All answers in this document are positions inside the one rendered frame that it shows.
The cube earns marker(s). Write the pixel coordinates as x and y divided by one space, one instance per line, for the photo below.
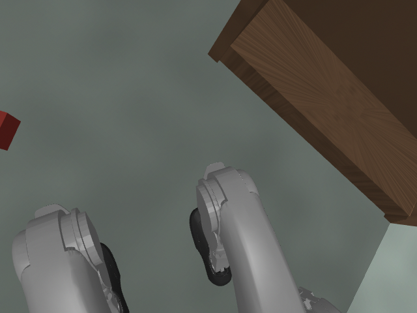
8 128

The right robot hand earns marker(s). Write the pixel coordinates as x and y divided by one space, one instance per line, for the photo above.
317 305

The bookshelf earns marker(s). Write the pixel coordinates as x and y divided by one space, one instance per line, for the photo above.
343 74

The left robot foot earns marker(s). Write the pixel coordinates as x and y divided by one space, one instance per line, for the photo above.
114 277

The right robot foot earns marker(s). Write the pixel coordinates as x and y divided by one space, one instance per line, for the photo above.
219 278

